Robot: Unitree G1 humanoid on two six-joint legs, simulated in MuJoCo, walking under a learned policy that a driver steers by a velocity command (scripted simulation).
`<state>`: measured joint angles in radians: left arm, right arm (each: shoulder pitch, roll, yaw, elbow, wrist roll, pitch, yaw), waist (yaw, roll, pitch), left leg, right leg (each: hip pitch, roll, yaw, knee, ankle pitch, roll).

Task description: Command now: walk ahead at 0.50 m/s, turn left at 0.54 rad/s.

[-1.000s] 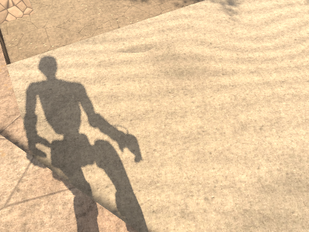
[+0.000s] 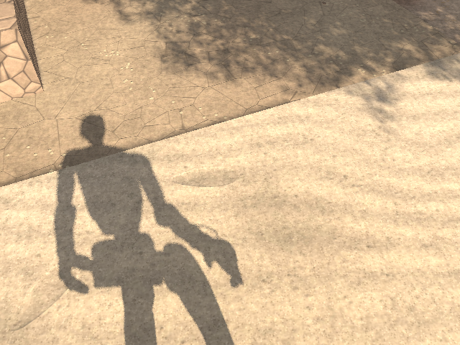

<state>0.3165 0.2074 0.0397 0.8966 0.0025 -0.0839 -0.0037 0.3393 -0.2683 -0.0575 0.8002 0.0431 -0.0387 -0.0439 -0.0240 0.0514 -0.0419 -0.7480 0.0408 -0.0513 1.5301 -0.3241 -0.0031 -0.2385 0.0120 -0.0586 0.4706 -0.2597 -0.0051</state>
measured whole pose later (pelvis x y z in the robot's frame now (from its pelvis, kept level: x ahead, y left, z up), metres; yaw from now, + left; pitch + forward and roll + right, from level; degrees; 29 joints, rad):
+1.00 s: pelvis +0.29 +0.06 +0.00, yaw +26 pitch +2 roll +1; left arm 0.16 0.24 0.06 0.72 0.00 0.01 0.00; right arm 0.14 -0.27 -0.07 0.65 0.00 0.04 -0.03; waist 0.03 0.02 0.02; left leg -0.35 -0.04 -0.10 0.76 -0.47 -0.09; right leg -0.33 0.03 0.11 0.49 -0.20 -0.01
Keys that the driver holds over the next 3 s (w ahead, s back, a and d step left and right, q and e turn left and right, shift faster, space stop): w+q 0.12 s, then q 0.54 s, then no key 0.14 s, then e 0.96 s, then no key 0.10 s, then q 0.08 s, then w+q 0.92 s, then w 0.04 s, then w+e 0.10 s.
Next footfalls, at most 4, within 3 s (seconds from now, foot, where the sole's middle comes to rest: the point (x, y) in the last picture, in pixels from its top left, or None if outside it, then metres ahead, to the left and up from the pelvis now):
0.26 left None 0.29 0.17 -0.77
0.78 right None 0.40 -0.01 -0.77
1.10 left None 0.25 0.19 -0.77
1.50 right None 0.35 -0.06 -0.77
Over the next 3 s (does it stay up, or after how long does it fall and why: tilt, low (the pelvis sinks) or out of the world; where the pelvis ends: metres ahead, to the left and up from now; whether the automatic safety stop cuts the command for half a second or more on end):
stays up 0.72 0.20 0.00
